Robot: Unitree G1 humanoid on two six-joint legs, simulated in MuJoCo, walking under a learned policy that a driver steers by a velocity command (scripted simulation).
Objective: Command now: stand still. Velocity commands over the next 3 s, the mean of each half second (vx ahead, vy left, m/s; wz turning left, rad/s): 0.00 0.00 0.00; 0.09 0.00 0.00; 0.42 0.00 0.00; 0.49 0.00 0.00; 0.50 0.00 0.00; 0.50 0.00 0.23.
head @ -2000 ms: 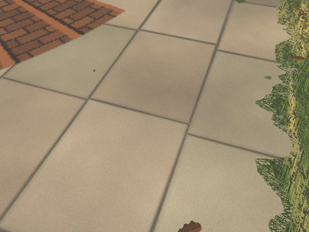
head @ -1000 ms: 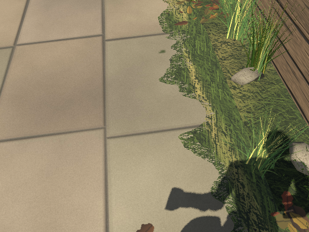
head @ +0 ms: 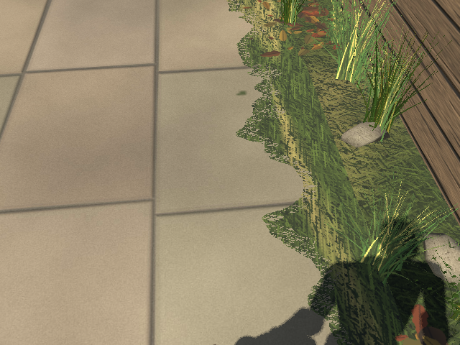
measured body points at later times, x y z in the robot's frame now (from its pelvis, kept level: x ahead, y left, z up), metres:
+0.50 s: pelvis +0.00 +0.00 +0.00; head +0.01 +0.00 +0.45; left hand +0.03 +0.25 -0.15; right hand +0.01 -0.24 -0.15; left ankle -0.01 +0.13 -0.74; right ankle +0.00 -0.12 -0.74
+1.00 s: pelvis +0.03 +0.02 -0.01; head +0.03 +0.02 +0.44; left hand +0.00 +0.26 -0.16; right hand +0.02 -0.23 -0.16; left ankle -0.01 +0.13 -0.73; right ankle +0.00 -0.11 -0.74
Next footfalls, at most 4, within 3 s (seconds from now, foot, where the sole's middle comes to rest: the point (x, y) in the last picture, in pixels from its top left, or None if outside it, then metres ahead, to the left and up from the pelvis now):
1.46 right None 0.43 -0.09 -0.77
2.00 left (189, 279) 0.72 0.16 -0.77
2.56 right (258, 200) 1.04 -0.07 -0.77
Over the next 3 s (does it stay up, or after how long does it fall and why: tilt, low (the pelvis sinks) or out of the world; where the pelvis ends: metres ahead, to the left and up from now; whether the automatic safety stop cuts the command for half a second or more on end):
stays up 1.10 0.03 0.00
